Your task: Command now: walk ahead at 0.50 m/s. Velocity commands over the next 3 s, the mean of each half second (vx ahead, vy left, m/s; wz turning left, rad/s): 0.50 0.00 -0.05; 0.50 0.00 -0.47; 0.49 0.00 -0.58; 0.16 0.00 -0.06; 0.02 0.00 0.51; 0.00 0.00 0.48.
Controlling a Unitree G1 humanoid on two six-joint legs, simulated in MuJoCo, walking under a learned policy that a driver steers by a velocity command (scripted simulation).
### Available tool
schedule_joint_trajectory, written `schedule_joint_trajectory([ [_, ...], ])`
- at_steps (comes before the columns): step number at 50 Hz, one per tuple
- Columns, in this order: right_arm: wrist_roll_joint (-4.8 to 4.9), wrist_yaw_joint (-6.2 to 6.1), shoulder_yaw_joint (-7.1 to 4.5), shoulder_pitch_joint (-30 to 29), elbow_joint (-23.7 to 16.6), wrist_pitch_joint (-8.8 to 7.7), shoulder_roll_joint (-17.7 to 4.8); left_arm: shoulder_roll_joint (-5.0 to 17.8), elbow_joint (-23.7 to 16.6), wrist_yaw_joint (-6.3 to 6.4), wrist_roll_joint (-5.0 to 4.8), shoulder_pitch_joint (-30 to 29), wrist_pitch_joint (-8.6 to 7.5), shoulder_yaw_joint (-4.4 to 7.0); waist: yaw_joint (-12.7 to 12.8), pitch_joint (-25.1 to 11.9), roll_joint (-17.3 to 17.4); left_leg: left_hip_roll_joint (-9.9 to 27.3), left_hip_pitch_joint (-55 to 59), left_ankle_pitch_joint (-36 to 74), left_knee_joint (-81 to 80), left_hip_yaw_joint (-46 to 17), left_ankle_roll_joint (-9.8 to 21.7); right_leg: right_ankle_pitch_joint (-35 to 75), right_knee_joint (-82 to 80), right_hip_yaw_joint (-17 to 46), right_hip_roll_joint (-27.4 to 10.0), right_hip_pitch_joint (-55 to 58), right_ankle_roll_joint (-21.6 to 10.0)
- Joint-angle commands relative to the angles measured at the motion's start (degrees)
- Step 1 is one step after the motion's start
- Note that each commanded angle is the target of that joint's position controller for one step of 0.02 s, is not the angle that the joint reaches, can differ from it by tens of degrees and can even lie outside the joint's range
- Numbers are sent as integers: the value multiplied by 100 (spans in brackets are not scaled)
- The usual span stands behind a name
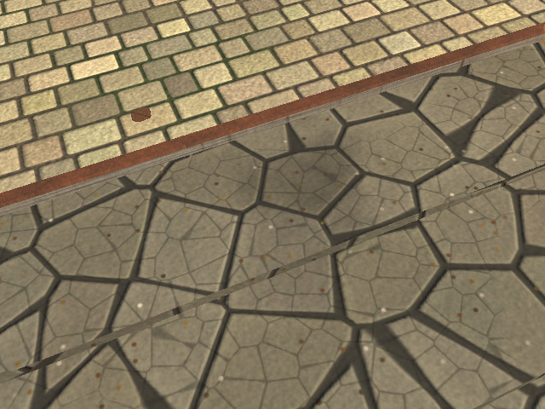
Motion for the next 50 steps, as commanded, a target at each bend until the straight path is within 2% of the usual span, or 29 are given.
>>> schedule_joint_trajectory([
  [1,-41,-11,-105,134,-382,-5,-359,602,-228,13,23,134,-152,146,-70,-499,-687,476,-1073,538,38,-197,-35,545,-1722,1832,-1472,1187,-1063],
  [3,-75,-39,-85,55,-400,98,-259,690,-84,21,-9,222,-201,167,-143,-312,-610,496,-1267,697,-77,-124,-154,1120,-1872,1446,-1448,1018,-1131],
  [6,-117,-55,-50,-521,-595,135,-183,708,89,86,-21,481,-119,164,-23,-48,-504,572,-2033,1141,-485,-86,-283,1300,-1943,1159,-1421,1253,-1076],
  [9,-101,16,79,-1287,-800,71,85,794,164,143,-33,665,1,166,253,166,-459,425,-1753,1642,-1825,227,-242,1146,-2095,752,-1218,1134,-887],
  [10,-102,52,103,-1506,-865,36,138,859,214,151,-25,821,26,172,353,146,-489,362,-1695,1714,-2032,313,-215,1237,-2098,778,-1310,1286,-886],
  [14,-48,190,79,-1969,-1081,-63,29,917,428,162,-99,1202,125,161,439,202,-588,106,-1674,1446,-2717,548,-5,1713,-1933,765,-1589,2072,-841],
  [16,-46,244,12,-1740,-1090,-101,-107,981,445,192,-99,1080,175,166,166,13,-828,-119,-1096,1150,-3040,663,189,2813,-1549,673,-1633,2293,-695],
  [17,-58,237,-80,-1260,-976,-111,-267,1030,428,216,-100,924,189,173,-169,-295,-936,-335,-325,1222,-3278,800,308,3871,-1032,518,-1523,2261,-572],
  [18,-86,185,-235,-374,-703,-99,-537,948,413,249,-100,895,201,142,-587,-826,-881,-507,993,1335,-3482,818,457,4577,-63,357,-1256,1931,-416],
  [19,-149,92,-396,609,-520,-78,-1013,706,254,277,-53,947,170,48,-917,-1621,-361,455,2911,1204,-3547,-436,858,3470,1583,183,-918,607,-140],
  [20,-200,65,-515,1158,-397,-41,-1439,63,157,253,-72,1458,71,-136,-751,-2563,1288,1900,4517,-535,-4613,-3417,1683,-720,3751,371,100,-1281,191],
  [21,-185,7,-338,923,-491,-71,-871,594,242,179,-123,1031,-32,22,-882,-2339,946,1973,4281,-1019,-5226,-4195,1576,-1899,4797,1302,84,-2002,174],
  [22,-162,-31,-258,487,-495,-88,-651,806,91,131,-272,665,-76,125,-722,-1404,687,1931,3488,-980,-5255,-3210,1353,-1619,5019,1264,-201,-2409,117],
  [23,-136,-53,-219,153,-474,-99,-494,751,3,139,-254,387,-78,115,-506,-962,302,1719,2734,-567,-5361,-2437,1184,-1175,4813,994,-537,-2279,80],
  [24,-153,-28,-183,-78,-408,-139,-317,684,-21,154,-193,288,-31,150,-312,-603,189,1488,2076,-27,-5572,-1806,1082,-901,4545,917,-727,-2022,92],
  [26,-191,9,-137,-429,-357,-246,-51,533,144,185,-216,709,172,201,27,-457,437,1225,1409,490,-5904,-939,948,-608,4409,950,-879,-1359,142],
  [28,-167,2,-183,-495,-245,-302,-128,409,140,213,-229,683,316,213,120,-194,297,1196,1164,825,-6165,-345,963,-452,4172,957,-921,-1401,219],
  [30,-217,-49,-262,-439,-175,-276,-342,304,-7,239,-185,318,389,186,69,-1,200,1210,1211,969,-6326,67,1020,-235,3642,887,-945,-1703,340],
  [33,-214,-126,-331,-272,-112,-238,-547,289,-136,159,-126,-89,372,182,-85,-5,105,1283,1622,1200,-6380,432,1035,457,2820,780,-958,-1910,415],
  [36,-184,-158,-375,-193,-74,-170,-709,254,-300,54,-140,-554,324,159,-253,119,57,1349,2009,1394,-6364,833,973,853,2037,556,-937,-1991,390],
  [39,-109,-148,-435,-20,20,-70,-832,239,-506,-38,-144,-1003,315,135,-430,309,61,1434,2442,1496,-6282,1129,866,803,1391,309,-904,-1990,267],
  [42,-7,-109,-491,21,113,44,-944,337,-678,-111,-141,-1159,344,167,-425,384,147,1551,2933,1972,-5930,1311,733,293,1062,85,-797,-1896,60],
  [44,77,-104,-539,-138,103,113,-1106,517,-705,-121,-120,-833,375,268,-142,97,287,1534,3078,3820,-5123,1484,600,-242,972,-214,-463,-1259,-158],
  [45,130,-99,-546,-293,74,161,-1138,678,-569,-111,-137,-195,385,385,267,-266,260,1389,2961,4732,-4192,1661,477,-204,740,-415,-169,-413,-320],
  [46,117,-102,-486,-278,54,189,-989,1051,-264,-50,-167,820,391,604,737,-800,69,1090,2403,4824,-2834,1822,274,71,478,-474,213,1051,-527],
  [47,-129,-119,-328,-178,-86,148,-574,1655,-110,63,-208,1530,434,798,876,-1130,-907,759,793,2234,-928,1830,-65,224,294,1088,-712,2522,-886],
  [48,-216,-120,-144,69,-464,-29,-8,2088,-361,53,-182,1079,338,792,207,-1745,-2027,-482,-1462,-1424,871,828,-399,-1290,-736,4576,-1897,3864,-2012],
  [49,17,-59,-230,-495,-501,-232,-574,1507,-496,-33,-155,1039,199,620,610,-1952,-1037,-278,-2017,-1259,1285,-254,-266,-1497,-1353,4969,-2121,3881,-1920],
  [50,174,-22,-247,-864,-632,-339,-674,1203,-431,-47,-114,960,99,527,586,-1320,-835,-31,-2348,-728,1122,-209,-82,-1064,-1249,4133,-1966,3474,-1668],
])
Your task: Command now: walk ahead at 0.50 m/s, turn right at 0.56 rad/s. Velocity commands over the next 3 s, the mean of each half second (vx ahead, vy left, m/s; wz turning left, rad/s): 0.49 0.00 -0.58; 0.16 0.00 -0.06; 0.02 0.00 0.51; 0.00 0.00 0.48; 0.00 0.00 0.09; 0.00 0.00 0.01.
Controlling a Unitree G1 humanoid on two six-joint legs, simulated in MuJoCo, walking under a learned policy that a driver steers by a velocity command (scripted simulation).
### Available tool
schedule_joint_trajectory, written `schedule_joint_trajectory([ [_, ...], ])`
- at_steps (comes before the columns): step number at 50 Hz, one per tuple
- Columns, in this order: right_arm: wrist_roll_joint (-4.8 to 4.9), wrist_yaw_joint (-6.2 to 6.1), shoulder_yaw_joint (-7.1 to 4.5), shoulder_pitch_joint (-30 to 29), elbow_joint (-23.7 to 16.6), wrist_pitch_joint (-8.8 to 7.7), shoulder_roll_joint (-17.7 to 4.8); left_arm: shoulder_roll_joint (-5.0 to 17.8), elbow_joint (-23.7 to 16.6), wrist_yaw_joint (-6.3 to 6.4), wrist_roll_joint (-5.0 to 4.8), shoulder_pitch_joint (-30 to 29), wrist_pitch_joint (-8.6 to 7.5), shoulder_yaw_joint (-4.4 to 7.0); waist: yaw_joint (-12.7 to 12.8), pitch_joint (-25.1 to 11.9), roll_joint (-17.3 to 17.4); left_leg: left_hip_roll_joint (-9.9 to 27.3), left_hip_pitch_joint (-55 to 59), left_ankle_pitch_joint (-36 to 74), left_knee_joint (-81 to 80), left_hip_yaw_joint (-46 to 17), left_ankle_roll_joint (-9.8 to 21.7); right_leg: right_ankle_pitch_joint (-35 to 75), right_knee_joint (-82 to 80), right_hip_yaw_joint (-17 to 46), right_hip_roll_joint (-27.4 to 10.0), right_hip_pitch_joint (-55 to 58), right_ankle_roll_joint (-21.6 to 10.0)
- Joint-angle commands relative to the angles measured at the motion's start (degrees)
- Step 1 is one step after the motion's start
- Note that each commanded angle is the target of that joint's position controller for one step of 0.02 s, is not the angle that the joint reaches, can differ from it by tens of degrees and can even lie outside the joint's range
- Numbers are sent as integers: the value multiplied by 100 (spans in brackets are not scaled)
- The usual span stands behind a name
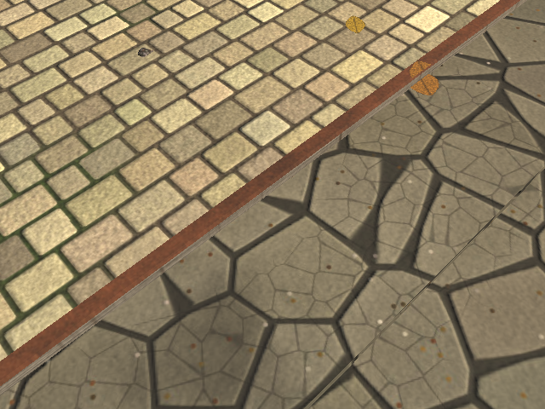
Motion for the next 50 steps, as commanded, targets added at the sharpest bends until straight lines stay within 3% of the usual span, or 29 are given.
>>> schedule_joint_trajectory([
  [1,60,7,-30,-536,-805,-448,-572,901,-157,5,25,1079,-240,241,457,-1119,-239,0,-3372,527,1291,-822,310,-128,-2205,3349,-1672,3438,-1267],
  [2,-98,-31,-66,-518,-736,-445,-626,685,-222,35,35,737,-246,175,263,-952,-200,175,-2981,832,773,-862,307,424,-2212,2815,-1440,2834,-1118],
  [3,-126,-10,-97,-427,-710,-388,-666,599,-328,69,94,553,-246,123,112,-860,-314,243,-2644,1047,544,-887,291,786,-2342,2567,-1297,2435,-1078],
  [7,-220,27,-53,-534,-778,-174,-426,782,-319,197,63,751,-271,158,34,-657,-204,81,-2667,1544,-91,-693,-39,1886,-2549,2056,-1100,1959,-1147],
  [11,-191,56,100,-1444,-1090,-145,-102,777,-230,294,6,1001,-177,139,322,-317,-421,-187,-2594,2345,-1847,-553,-182,1307,-2629,1738,-795,1665,-852],
  [16,-90,172,52,-1922,-1283,-283,-323,842,-94,298,-5,1409,-129,143,494,-340,-669,-545,-2013,2510,-2677,-400,-22,1446,-2260,2139,-1032,1915,-735],
  [18,-94,196,-31,-1575,-1246,-351,-477,829,-120,328,-6,1300,-65,136,225,-486,-877,-673,-1425,2207,-3012,-318,147,1777,-1918,2338,-1080,2048,-608],
  [19,-131,179,-127,-995,-1099,-384,-620,761,-201,346,-4,1105,-52,106,-120,-785,-948,-765,-530,2255,-3273,-237,314,2474,-1422,2239,-866,1897,-448],
  [20,-202,118,-244,-93,-951,-397,-891,553,-352,364,47,888,-65,34,-566,-1459,-860,-245,954,2219,-3191,-730,666,2684,-355,1990,-555,1319,-178],
  [21,-302,73,-394,814,-790,-314,-1360,295,-592,403,-58,1216,-83,-43,-641,-2434,668,1020,3004,449,-3583,-2956,1449,1131,1740,1282,246,-566,295],
  [22,-256,73,-307,864,-810,-276,-1060,343,-641,362,-42,1356,-114,-102,-539,-2657,1926,1755,3268,-796,-4500,-4954,1776,-2009,2917,1386,314,-1484,351],
  [23,-164,-9,-181,382,-911,-233,-651,791,-565,288,-78,1174,-107,38,-453,-1733,1313,1784,2465,-836,-4597,-4459,1672,-1775,3489,1440,-19,-1829,416],
  [25,-172,-117,-110,-131,-879,-109,-376,794,-700,258,32,589,-12,74,-221,-734,447,1408,978,1025,-4568,-2794,1459,-1306,3269,1014,-432,-1565,473],
  [26,-205,-131,-69,-316,-869,-109,-250,738,-685,267,53,587,47,110,-40,-577,425,1243,405,1795,-4629,-2206,1336,-1278,3012,1002,-610,-1178,478],
  [27,-204,-113,-67,-516,-857,-108,-262,579,-635,256,-2,800,130,90,146,-439,550,1136,-106,2354,-4710,-1698,1290,-1317,2784,903,-657,-786,507],
  [29,-157,-74,-155,-667,-793,-161,-481,350,-642,249,21,836,232,32,231,-414,644,1087,-464,3424,-4850,-991,1380,-925,2163,667,-678,-395,584],
  [32,-69,-37,-219,-764,-669,-136,-688,179,-600,176,102,701,201,-56,247,-820,504,884,-565,3994,-4734,-425,1339,261,783,661,-552,534,558],
  [36,82,18,-210,-581,-474,-9,-716,297,-595,97,142,312,148,-35,125,-907,410,844,-237,2978,-4160,-548,1145,1081,-527,751,-433,967,535],
  [38,37,7,-156,-526,-407,78,-607,356,-409,89,151,549,99,34,250,-874,233,631,-483,2306,-3435,-606,905,1676,-1342,493,-279,1660,424],
  [39,-45,19,-66,-339,-320,106,-357,426,-303,112,168,712,75,74,263,-877,56,316,-678,1815,-2838,-494,673,1838,-1574,390,-305,2084,368],
  [40,-219,58,94,-79,-296,118,111,719,-322,181,281,859,38,121,196,-1093,-746,-178,-1379,54,-1531,-201,212,3868,-1375,1056,-1152,2826,209],
  [41,-284,92,193,396,-195,147,373,710,-549,243,459,830,15,9,74,-1324,-1633,-406,-2204,-1875,58,-536,-179,6367,-847,1915,-2239,3260,-289],
  [42,-57,32,70,899,-129,201,-126,870,-502,187,392,862,48,85,82,-1816,-1688,-376,-2134,-1606,635,-888,-252,5060,-1081,2156,-2494,2916,-856],
  [43,29,-46,-44,619,-170,283,-521,886,-431,141,270,713,82,118,108,-1518,-1380,-261,-2488,-1313,1180,-752,-287,3434,-1396,2167,-2298,2665,-909],
  [44,36,-150,-110,268,-236,377,-635,826,-387,147,236,505,100,94,129,-1154,-1155,-226,-2856,-942,1540,-708,-258,2263,-1608,2167,-2191,2330,-801],
  [45,14,-255,-145,101,-194,499,-631,596,-430,171,256,175,105,-5,71,-907,-868,-185,-2832,-653,1795,-768,-269,1929,-1700,1933,-2070,1862,-697],
  [46,3,-314,-158,99,-238,586,-567,550,-443,209,299,-89,100,-35,-45,-779,-866,-211,-2631,-335,1889,-806,-310,1992,-1814,1691,-2015,1402,-691],
  [48,-34,-380,-167,79,-361,642,-426,469,-385,341,358,-147,76,-60,-70,-818,-862,-268,-2603,60,2082,-725,-368,2048,-1966,1319,-1944,1346,-751],
  [50,-48,-381,-127,-120,-560,636,-262,400,-283,470,327,-43,82,-67,2,-869,-746,-223,-2861,171,1698,-721,-376,2104,-1989,1142,-1979,1748,-786],
])
Over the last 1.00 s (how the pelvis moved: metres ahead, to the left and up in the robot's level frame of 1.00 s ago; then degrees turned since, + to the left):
0.52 -0.05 0.02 -19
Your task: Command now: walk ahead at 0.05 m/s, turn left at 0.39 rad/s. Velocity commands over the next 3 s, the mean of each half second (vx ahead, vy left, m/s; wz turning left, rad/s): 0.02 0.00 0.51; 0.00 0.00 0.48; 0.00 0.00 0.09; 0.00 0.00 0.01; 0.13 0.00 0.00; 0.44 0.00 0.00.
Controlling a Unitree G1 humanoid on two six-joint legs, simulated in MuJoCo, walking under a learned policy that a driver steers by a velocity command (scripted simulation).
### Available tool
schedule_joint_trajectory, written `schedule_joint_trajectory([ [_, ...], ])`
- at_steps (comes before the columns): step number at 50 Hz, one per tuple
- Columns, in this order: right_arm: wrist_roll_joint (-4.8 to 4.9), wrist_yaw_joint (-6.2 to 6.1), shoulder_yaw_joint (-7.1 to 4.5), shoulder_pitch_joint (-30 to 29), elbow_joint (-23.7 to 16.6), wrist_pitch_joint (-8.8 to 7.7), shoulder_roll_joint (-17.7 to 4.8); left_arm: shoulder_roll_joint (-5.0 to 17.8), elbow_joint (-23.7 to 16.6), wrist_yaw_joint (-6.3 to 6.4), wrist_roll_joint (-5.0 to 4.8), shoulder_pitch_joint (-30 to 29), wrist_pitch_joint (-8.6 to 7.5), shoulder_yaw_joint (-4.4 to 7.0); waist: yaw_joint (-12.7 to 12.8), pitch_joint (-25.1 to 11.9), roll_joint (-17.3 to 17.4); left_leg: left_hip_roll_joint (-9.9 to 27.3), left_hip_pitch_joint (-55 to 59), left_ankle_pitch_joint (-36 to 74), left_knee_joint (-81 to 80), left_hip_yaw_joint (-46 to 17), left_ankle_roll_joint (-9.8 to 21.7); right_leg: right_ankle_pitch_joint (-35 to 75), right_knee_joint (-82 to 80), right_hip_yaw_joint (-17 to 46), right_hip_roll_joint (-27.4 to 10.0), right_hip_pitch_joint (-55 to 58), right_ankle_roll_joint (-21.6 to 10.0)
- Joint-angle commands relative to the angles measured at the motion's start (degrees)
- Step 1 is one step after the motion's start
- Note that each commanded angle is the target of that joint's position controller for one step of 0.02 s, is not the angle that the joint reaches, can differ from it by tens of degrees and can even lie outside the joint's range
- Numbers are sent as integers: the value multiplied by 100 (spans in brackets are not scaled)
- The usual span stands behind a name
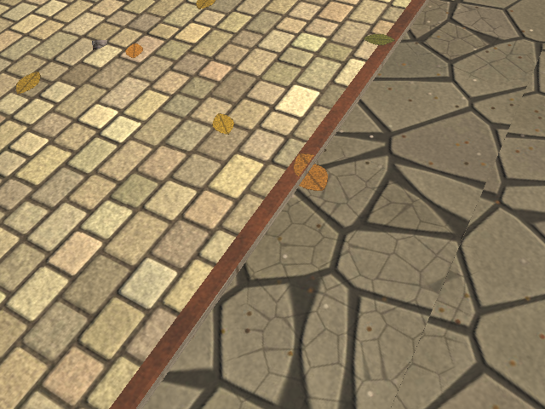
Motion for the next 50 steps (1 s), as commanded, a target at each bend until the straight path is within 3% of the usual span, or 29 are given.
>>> schedule_joint_trajectory([
  [1,-30,-45,-54,-139,-620,-15,-244,980,-293,221,-33,-74,-67,300,98,-617,-899,237,-655,231,-237,-184,-47,2243,-1048,1147,-1747,1186,-1152],
  [5,-53,134,101,-417,-934,-28,7,1172,-195,293,-81,-66,27,403,210,-824,-945,347,-115,74,-1504,144,4,2525,-1024,710,-1822,1419,-1227],
  [9,-27,298,27,-303,-1051,4,-252,1342,-104,193,-183,-88,82,498,176,-706,-1197,133,765,266,-2704,668,301,2582,-933,359,-1859,1217,-1127],
  [11,-28,355,-31,-45,-1006,20,-291,1330,0,173,-295,-76,105,518,-16,-646,-1124,-75,1496,1141,-4038,862,560,2084,-577,62,-1710,1049,-784],
  [12,-55,326,-128,116,-995,26,-541,1217,162,173,-300,294,106,516,-13,-637,-822,-95,2145,2018,-4741,477,802,1292,-106,-213,-1404,680,-348],
  [13,-87,215,-371,335,-1077,37,-1422,867,-72,155,-81,350,69,426,139,-780,1224,1310,3229,4239,-5186,-1750,1651,-351,1576,-883,-518,-821,441],
  [14,-276,232,-342,534,-1179,-38,-1325,975,-396,177,-44,-652,44,428,-474,-1041,1612,2169,3186,4601,-5637,-3182,2849,-2843,3162,9,249,-1932,698],
  [15,-333,275,-269,501,-1177,-186,-1193,1091,-366,115,-162,-803,27,498,-461,-1034,869,2009,3123,4402,-5631,-2760,2829,-2733,3964,665,160,-2068,643],
  [16,-248,251,-260,203,-1205,-279,-1081,949,-309,107,-226,-723,33,469,-268,-858,639,1650,3002,4051,-5563,-2226,2460,-2219,3990,766,64,-2160,567],
  [17,-81,226,-238,-143,-1253,-293,-920,988,-220,146,-184,-592,51,485,-97,-659,328,1383,2890,3841,-5551,-1882,2122,-1765,3719,768,-27,-2189,573],
  [18,25,173,-198,-429,-1310,-269,-777,1134,-195,189,-116,-512,68,539,39,-626,319,1243,2709,3731,-5564,-1698,1951,-1451,3547,776,-74,-1989,606],
  [21,-32,98,-192,-486,-1406,-199,-736,977,-195,157,-178,-344,36,508,183,-794,300,966,2526,3829,-5594,-1454,1928,-928,3118,681,152,-1443,688],
  [24,5,32,-266,-345,-1416,-156,-853,832,-245,127,-204,-515,14,444,82,-770,356,869,2553,2999,-5615,-1591,1915,-643,2017,773,259,-1196,761],
  [28,4,27,-330,-405,-1476,-63,-919,857,-297,45,-265,-597,-10,443,17,-585,599,749,2011,1764,-5634,-2053,1896,-710,1019,845,405,-583,747],
  [31,3,20,-337,-424,-1507,-18,-885,922,-286,-52,-307,-476,-77,484,11,-609,631,662,1893,1719,-5243,-2500,1823,-612,303,928,437,-213,683],
  [33,41,6,-298,-511,-1528,31,-813,841,-182,-106,-332,-107,-130,506,239,-618,642,378,1774,1727,-4795,-2538,1562,190,-1015,833,369,432,516],
  [34,58,14,-273,-260,-1505,30,-678,1053,-95,-112,-245,-23,-147,588,100,-791,203,-22,1380,1188,-4300,-2236,1278,733,-1057,884,118,1151,418],
  [35,59,57,-254,59,-1457,18,-547,1298,-55,-109,-177,50,-104,668,-31,-1008,-752,-506,464,-107,-3374,-1694,962,1220,-770,1452,-650,2067,83],
  [36,-1,112,-239,370,-1303,-9,-419,1342,-151,-68,-168,34,-43,657,-43,-930,-1500,-1087,-497,-1128,-1847,-1034,689,2482,-549,2067,-1510,2509,-328],
  [37,82,119,-378,165,-1514,-55,-828,1613,-231,-53,-81,-206,-52,713,-152,-927,-1804,-764,-819,-770,-732,-654,480,2105,-867,2878,-2342,1877,-924],
  [38,61,77,-466,70,-1378,-11,-1128,1201,-476,-16,-110,-691,-80,600,-177,-739,-1089,-475,-724,-421,96,-663,341,1816,-879,2429,-2045,1521,-919],
  [39,6,51,-443,52,-1319,63,-1047,959,-541,24,-120,-876,-95,497,-163,-590,-815,-521,-586,-67,585,-619,247,1783,-861,1960,-1722,1108,-814],
  [40,-44,35,-393,106,-1293,151,-899,892,-603,70,-134,-934,-90,426,-194,-550,-687,-530,-400,198,839,-622,153,1494,-862,1667,-1485,875,-746],
  [42,-57,61,-267,-21,-1447,182,-604,925,-525,169,-145,-763,-36,369,-114,-396,-784,-579,-418,502,494,-539,112,1283,-855,1337,-1201,911,-722],
  [45,-68,120,-87,-426,-1662,152,-274,1068,-386,223,-150,-246,45,403,203,-497,-997,-477,-567,237,-1094,-400,13,904,-861,1328,-1255,1752,-866],
  [48,-92,235,5,-353,-1669,135,-120,1328,-369,177,-197,-446,101,482,139,-680,-1275,-184,660,-287,-2659,96,54,581,-963,1117,-1279,1404,-873],
  [50,-83,268,-27,-117,-1558,134,-213,1337,-303,131,-297,-430,94,494,90,-617,-1461,-137,1559,-151,-3451,401,179,569,-976,1104,-1304,940,-875],
])
Over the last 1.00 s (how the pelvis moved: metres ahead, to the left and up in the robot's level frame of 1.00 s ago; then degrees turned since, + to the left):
0.39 -0.09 0.02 -16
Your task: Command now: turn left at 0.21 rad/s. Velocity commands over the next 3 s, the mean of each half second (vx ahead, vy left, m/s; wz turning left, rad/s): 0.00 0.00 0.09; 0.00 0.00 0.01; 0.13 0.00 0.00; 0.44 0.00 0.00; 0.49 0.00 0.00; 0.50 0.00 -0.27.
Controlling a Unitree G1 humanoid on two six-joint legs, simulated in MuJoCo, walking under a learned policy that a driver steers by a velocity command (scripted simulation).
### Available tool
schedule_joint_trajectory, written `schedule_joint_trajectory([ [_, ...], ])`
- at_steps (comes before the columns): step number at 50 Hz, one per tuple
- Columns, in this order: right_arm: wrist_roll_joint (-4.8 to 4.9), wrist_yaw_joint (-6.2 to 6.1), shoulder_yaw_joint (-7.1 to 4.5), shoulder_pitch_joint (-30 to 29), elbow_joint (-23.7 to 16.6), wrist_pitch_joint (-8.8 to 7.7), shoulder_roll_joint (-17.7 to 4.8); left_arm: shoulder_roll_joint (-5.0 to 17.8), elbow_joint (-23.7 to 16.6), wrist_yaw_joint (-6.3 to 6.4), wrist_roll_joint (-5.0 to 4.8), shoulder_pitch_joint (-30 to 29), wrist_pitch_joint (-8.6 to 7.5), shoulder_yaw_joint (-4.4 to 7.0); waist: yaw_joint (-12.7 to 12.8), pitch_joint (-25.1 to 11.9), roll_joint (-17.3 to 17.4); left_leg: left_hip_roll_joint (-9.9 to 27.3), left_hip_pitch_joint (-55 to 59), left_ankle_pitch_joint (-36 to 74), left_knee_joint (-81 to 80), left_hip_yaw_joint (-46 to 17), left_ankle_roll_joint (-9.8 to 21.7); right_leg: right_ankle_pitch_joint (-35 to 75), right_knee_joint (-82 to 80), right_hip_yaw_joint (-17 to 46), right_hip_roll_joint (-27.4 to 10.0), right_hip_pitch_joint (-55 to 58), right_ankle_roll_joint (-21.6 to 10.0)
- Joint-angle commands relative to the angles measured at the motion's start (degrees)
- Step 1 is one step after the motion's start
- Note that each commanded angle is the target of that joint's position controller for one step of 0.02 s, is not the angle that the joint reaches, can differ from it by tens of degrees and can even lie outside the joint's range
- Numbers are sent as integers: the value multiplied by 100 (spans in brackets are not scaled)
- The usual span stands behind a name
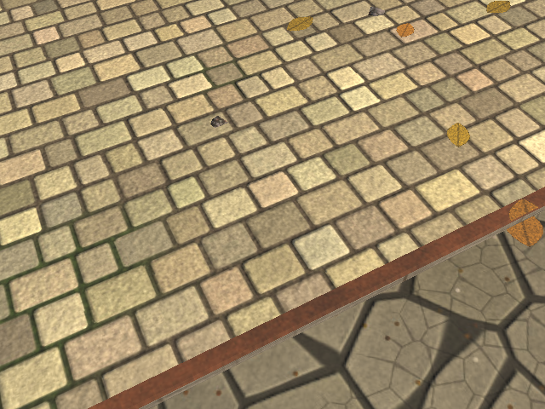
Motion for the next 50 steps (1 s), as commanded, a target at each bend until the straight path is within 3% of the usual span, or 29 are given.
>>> schedule_joint_trajectory([
  [1,-4,53,-97,295,-288,-95,-387,1063,-321,-15,-135,-289,-66,288,-131,-729,-1241,82,1095,522,-1681,473,220,1912,-507,936,-1246,278,-993],
  [2,-27,55,-109,592,-87,-103,-377,899,-215,-19,-161,-101,-71,246,-203,-728,-1010,-107,1708,1145,-2506,648,362,1829,-266,727,-1069,43,-833],
  [3,-79,65,-101,807,32,-116,-409,667,-38,-38,-99,306,-102,186,-164,-865,-468,30,2487,1581,-2899,228,499,1423,332,306,-731,-350,-473],
  [4,-180,34,-203,614,-8,-169,-915,387,-353,-51,35,181,-134,103,84,-782,1288,1152,2177,1401,-2917,-1658,1309,124,852,-70,-1,-1199,144],
  [5,-270,3,-160,298,-258,-284,-729,792,-432,-24,22,-476,-114,183,-336,-569,1028,1725,1514,1122,-3420,-2482,2032,-542,2024,443,-74,-1325,366],
  [6,-376,-23,-37,16,-234,-410,-515,878,-421,-39,-65,-574,-86,240,-205,-439,737,1821,1107,1363,-3656,-2360,2104,-600,2978,685,-87,-1256,413],
  [8,-188,-41,-5,-466,-170,-574,-395,723,-110,-13,-56,1,-8,249,106,-442,579,1411,1148,1582,-3541,-1596,1758,-153,3448,699,-136,-1260,486],
  [9,-152,-70,39,-519,-83,-606,-275,696,-9,5,-28,84,7,255,156,-450,587,1242,1083,1952,-3431,-1249,1635,110,3541,652,-149,-1122,527],
  [11,-116,-104,86,-561,24,-601,-101,572,137,-21,-41,233,25,222,197,-439,564,1012,1066,1870,-3342,-815,1514,448,3050,527,-169,-869,584],
  [13,-84,-137,76,-441,116,-556,-83,318,88,-69,-31,-78,6,97,-8,-326,603,946,1300,1809,-3124,-698,1507,368,1752,447,-209,-687,600],
  [15,-91,-182,6,-188,257,-478,-257,342,153,-123,-52,-87,-43,78,-145,-378,465,1025,1439,1654,-2785,-817,1637,322,745,317,-113,-392,603],
  [16,-66,-203,1,-209,295,-443,-267,349,288,-162,-66,151,-67,79,-55,-394,394,1000,1283,1542,-2555,-789,1622,796,63,205,-55,-37,543],
  [17,-26,-212,21,-194,355,-423,-205,350,472,-204,-51,470,-78,78,54,-402,340,923,996,1392,-2328,-704,1501,1520,-646,43,53,464,445],
  [18,-40,-194,51,-24,472,-438,-72,437,635,-235,30,731,-64,80,37,-415,217,754,712,1340,-1958,-549,1262,1907,-665,111,30,820,333],
  [19,-129,-142,114,190,517,-462,220,722,688,-232,114,986,-76,109,-117,-559,-557,343,299,841,-1134,-165,851,2746,-353,816,-587,1148,127],
  [20,-179,-96,186,128,649,-494,472,551,533,-230,155,802,-81,-23,-157,-460,-1001,172,-17,-48,-384,51,537,4107,-270,1124,-1023,1012,-194],
  [21,-81,-70,178,323,552,-510,372,652,541,-232,191,213,-126,-1,-489,-347,-1467,400,830,428,-1239,-29,406,2778,-475,1375,-1364,-236,-799],
  [22,-160,-105,103,-92,592,-503,20,509,428,-245,120,-102,-177,-3,-324,-123,-1062,398,1126,1207,-1422,38,362,1695,-670,1155,-844,-514,-591],
  [23,-166,-123,14,-390,648,-495,-185,482,588,-226,139,187,-202,-17,-102,6,-791,294,1013,1495,-1339,27,394,1199,-749,960,-629,-463,-343],
  [24,-154,-157,5,-454,712,-483,-115,595,689,-203,154,264,-243,-16,-141,-30,-593,337,1171,1805,-1429,3,437,1192,-693,887,-535,-406,-190],
  [25,-137,-164,8,-442,775,-469,-90,603,767,-198,91,378,-270,-13,-102,-39,-439,350,1167,2151,-1463,-51,482,1540,-647,845,-504,-248,-133],
  [27,-90,-142,6,-303,1007,-498,11,502,993,-163,48,745,-276,-33,-53,-245,-414,360,1220,2328,-1538,-57,533,2091,-482,683,-406,129,-77],
  [31,-68,-144,-9,-246,1390,-507,94,360,1189,-135,54,863,-195,-62,-33,-388,-227,339,1196,2266,-1606,5,495,2534,-409,655,-380,422,-150],
  [50,-36,-243,-5,-424,2487,-465,91,226,1880,-115,88,1242,-137,-165,-84,-82,-379,324,1090,1889,-1825,140,428,2107,-672,727,-315,300,-139],
])
Over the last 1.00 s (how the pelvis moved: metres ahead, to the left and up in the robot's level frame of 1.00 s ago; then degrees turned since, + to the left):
0.01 0.00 0.01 32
